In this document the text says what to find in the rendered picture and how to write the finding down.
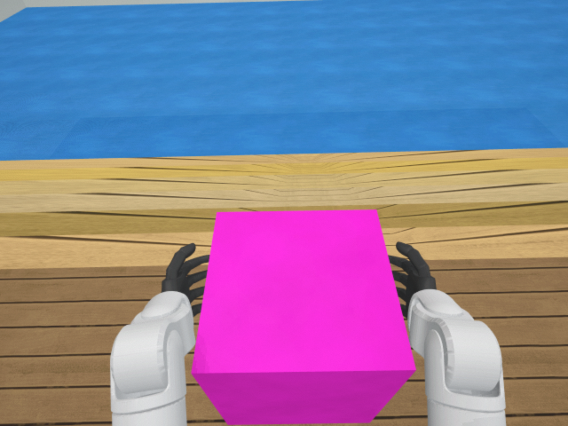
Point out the robot right forearm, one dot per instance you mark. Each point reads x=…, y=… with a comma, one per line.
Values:
x=462, y=362

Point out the right robot hand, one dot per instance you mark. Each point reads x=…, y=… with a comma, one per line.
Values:
x=418, y=271

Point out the carton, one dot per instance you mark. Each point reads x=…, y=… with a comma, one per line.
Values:
x=300, y=319

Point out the robot left forearm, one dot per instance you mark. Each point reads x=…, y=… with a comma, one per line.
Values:
x=147, y=364

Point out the left robot hand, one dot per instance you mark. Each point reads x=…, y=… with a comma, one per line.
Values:
x=177, y=270

